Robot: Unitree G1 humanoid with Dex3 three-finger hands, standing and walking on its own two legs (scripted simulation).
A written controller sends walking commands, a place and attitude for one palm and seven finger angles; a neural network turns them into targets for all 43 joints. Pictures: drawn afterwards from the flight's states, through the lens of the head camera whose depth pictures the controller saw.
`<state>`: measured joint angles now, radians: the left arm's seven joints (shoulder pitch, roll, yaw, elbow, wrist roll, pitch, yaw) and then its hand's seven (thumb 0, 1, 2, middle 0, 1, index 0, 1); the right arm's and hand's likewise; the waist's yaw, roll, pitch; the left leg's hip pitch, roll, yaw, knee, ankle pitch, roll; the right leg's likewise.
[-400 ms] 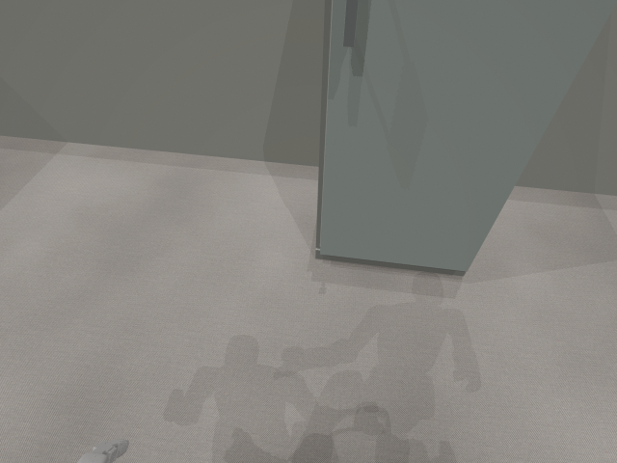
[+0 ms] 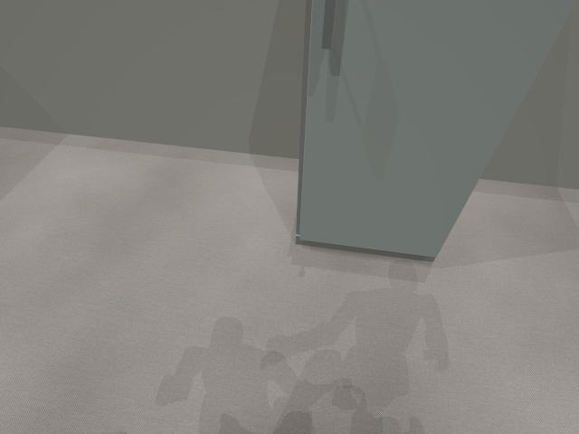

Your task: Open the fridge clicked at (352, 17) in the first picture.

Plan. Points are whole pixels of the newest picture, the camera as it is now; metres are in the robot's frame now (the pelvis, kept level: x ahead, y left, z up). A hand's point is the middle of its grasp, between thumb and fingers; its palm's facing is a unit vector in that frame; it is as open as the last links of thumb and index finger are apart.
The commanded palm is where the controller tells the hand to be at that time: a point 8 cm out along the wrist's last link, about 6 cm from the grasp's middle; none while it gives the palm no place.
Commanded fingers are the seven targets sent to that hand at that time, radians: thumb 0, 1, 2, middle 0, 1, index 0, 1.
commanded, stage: stand and wait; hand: left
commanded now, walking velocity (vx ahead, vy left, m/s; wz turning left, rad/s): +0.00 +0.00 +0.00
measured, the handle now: out of the picture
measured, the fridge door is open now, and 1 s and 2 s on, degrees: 0 0 0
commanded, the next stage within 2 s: look at it before walking up in 0.42 s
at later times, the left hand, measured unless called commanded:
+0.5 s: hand out of the picture +0.06 +0.24 -0.15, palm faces -0.03 -0.94 -0.34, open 7.4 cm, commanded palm none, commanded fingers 0.00 0.90 0.90 -0.20 -0.30 -0.20 -0.30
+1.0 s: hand out of the picture +0.07 +0.24 -0.15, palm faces -0.03 -0.94 -0.33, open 7.4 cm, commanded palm none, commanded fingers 0.00 0.90 0.90 -0.20 -0.30 -0.20 -0.30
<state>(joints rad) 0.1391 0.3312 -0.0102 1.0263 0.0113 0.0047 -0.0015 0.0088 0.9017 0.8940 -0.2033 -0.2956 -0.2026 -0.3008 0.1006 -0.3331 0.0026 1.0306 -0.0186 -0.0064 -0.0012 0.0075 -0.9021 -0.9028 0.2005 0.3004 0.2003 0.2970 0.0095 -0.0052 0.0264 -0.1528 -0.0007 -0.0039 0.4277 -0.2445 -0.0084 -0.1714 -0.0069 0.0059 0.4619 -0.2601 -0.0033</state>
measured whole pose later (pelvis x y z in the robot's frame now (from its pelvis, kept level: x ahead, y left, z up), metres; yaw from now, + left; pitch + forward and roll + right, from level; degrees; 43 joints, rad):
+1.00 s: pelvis -0.01 -0.01 +0.00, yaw +0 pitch -1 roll +0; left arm 0.13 0.34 -0.01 1.09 0.01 -0.01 0.00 0.01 0.90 0.89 -0.20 -0.30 -0.20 -0.30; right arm 0.12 -0.34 0.00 1.11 -0.01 -0.01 0.00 0.01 -0.90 -0.90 0.20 0.30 0.20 0.30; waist 0.00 0.00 0.04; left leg -0.14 0.02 0.00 0.36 -0.20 -0.02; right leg -0.16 0.01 0.01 0.39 -0.21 -0.01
